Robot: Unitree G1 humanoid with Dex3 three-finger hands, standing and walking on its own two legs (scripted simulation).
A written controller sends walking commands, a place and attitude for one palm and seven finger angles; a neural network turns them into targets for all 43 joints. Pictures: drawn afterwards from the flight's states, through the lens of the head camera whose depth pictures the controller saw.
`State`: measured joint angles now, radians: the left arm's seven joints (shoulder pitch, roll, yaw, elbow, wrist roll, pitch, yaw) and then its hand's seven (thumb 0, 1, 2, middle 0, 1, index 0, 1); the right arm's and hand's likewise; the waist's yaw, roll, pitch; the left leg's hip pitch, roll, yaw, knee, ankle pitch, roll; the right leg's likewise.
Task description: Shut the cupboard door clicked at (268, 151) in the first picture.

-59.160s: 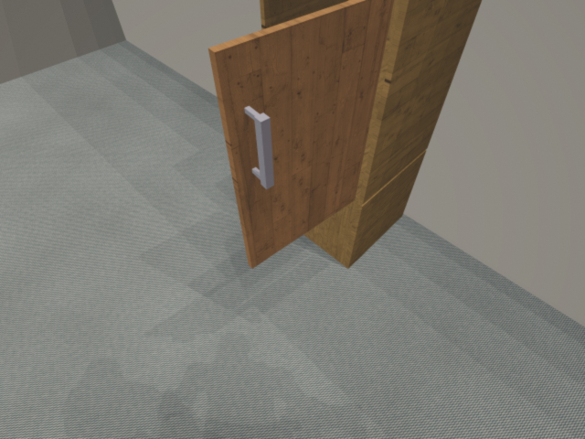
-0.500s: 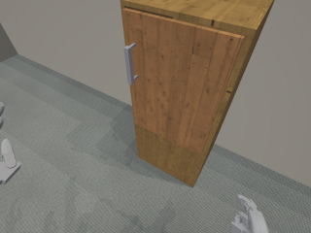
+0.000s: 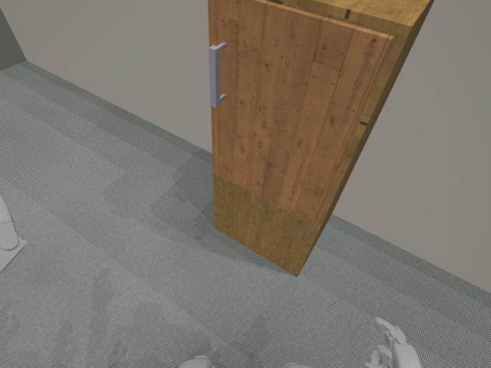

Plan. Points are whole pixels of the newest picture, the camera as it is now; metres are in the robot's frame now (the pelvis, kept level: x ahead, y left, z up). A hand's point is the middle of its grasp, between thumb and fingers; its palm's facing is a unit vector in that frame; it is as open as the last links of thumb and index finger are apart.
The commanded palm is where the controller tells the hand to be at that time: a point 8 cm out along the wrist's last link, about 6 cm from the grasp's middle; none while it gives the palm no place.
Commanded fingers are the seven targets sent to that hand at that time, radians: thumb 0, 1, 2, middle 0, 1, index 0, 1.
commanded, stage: step back with the hand held close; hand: left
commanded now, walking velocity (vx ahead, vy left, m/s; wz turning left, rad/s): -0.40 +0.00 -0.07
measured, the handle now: (219, 75) +0.77 +0.09 +0.08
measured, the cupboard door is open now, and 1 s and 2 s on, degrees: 0 0 0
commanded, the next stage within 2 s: stop stepping back and stand still in 0.22 s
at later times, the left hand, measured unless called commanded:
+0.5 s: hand out of the picture +0.12 +0.30 +0.19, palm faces +0.46 -0.80 -0.39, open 7.4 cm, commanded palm +0.06 +0.33 +0.20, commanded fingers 0.00 0.90 0.90 -0.20 -0.30 -0.20 -0.30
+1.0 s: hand out of the picture +0.05 +0.32 +0.20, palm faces +0.34 -0.86 -0.38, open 7.4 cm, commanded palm -0.01 +0.37 +0.20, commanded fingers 0.00 0.90 0.90 -0.20 -0.30 -0.20 -0.30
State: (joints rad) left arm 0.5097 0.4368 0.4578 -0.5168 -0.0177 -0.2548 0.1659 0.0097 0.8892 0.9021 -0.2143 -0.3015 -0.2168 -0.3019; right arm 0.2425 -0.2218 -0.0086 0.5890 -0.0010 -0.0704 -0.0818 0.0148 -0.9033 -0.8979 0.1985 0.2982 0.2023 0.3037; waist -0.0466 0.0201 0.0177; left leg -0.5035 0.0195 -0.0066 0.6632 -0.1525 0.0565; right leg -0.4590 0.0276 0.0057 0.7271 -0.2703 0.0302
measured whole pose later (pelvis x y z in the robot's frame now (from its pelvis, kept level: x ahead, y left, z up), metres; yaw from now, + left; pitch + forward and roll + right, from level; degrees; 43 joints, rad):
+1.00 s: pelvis -0.18 +0.08 +0.03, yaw -5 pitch -2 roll -3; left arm 0.54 0.41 0.40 -0.51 -0.05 -0.11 0.16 0.01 0.90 0.90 -0.21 -0.30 -0.21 -0.30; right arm 0.28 -0.13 0.05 0.64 -0.02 -0.07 -0.05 0.02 -0.90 -0.90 0.20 0.30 0.20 0.30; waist -0.05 -0.01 -0.04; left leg -0.31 0.03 0.06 0.43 -0.18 0.00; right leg -0.32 0.10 -0.09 0.82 -0.46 -0.03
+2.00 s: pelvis -0.18 +0.14 +0.03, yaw -2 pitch -2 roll +0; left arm 0.31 0.18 0.00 1.15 0.01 0.02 0.02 0.00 0.92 0.90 -0.20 -0.30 -0.20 -0.30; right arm 0.27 -0.17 0.01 1.12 -0.01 0.01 -0.02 0.01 -0.91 -0.90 0.20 0.30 0.20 0.30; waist 0.00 0.01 0.02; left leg -0.19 -0.01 0.06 0.38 -0.16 0.03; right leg -0.13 -0.01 -0.02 0.38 -0.22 0.01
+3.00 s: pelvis -0.18 +0.14 +0.03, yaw -3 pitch -2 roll +0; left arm 0.21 0.25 0.01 1.14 0.02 0.00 0.01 0.00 0.91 0.90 -0.20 -0.30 -0.20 -0.30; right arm 0.20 -0.26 -0.01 1.13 -0.01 0.00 -0.01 0.01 -0.91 -0.90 0.20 0.30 0.20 0.30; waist -0.01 0.02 0.04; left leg -0.17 0.00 0.07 0.35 -0.15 0.03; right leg -0.12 -0.01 -0.01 0.37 -0.21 0.00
